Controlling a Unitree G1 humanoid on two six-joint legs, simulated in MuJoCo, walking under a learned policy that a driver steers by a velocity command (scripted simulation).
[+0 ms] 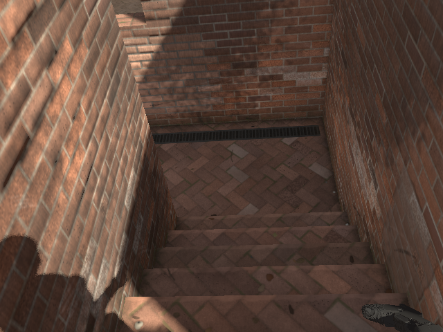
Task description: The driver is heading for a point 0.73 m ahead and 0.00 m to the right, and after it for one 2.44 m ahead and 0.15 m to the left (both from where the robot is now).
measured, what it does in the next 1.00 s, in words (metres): goes down, turning right: left foot, then right foot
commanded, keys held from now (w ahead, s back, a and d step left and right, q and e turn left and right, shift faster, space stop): e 0.30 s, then no key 0.14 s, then w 0.56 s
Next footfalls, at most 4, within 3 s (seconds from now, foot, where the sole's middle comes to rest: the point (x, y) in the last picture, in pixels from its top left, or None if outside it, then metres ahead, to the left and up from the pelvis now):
0.12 left None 0.06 0.16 -0.75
0.58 right None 0.03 -0.06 -0.75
1.16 left None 0.30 0.15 -0.94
1.62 right None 0.54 -0.13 -1.13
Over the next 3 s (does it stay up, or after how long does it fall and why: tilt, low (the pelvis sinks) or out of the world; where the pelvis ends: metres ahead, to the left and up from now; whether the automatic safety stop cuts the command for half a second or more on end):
stays up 0.70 -0.06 -0.56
